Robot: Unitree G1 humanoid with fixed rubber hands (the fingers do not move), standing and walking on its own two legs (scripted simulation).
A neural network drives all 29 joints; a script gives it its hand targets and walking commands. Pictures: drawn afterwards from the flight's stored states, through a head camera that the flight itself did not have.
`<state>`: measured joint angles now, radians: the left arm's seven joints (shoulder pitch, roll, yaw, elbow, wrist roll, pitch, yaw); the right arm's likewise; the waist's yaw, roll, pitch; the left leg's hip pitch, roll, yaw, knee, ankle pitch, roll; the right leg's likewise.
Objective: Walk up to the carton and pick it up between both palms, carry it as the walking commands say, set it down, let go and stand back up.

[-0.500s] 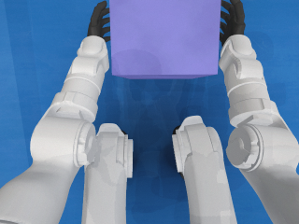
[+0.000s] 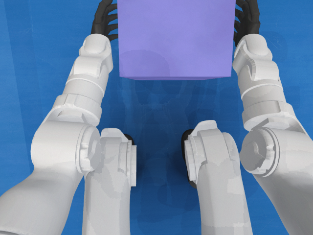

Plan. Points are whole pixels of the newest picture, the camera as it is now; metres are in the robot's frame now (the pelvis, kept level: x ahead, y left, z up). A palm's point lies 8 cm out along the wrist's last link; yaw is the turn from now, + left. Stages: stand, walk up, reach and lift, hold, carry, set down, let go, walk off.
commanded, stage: set down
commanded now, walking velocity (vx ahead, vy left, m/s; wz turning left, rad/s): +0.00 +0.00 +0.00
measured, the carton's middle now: (171, 37) +0.51 -0.05 -0.25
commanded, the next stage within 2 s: let go in 1.88 s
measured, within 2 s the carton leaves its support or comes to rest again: neither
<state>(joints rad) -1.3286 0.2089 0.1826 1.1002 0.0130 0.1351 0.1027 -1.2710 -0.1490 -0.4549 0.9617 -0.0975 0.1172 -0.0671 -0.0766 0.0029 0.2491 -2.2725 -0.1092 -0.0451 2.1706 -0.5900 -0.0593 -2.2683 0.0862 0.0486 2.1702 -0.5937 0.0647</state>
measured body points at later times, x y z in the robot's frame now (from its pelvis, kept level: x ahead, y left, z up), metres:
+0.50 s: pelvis +0.00 +0.00 +0.00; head +0.37 -0.01 +0.26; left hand +0.54 +0.14 -0.21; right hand +0.50 -0.23 -0.19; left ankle +0.10 +0.12 -0.34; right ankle +0.10 -0.12 -0.34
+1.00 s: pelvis -0.01 +0.00 +0.08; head +0.35 -0.03 +0.34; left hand +0.55 +0.13 -0.09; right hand +0.50 -0.24 -0.08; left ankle +0.10 +0.12 -0.34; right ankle +0.10 -0.12 -0.34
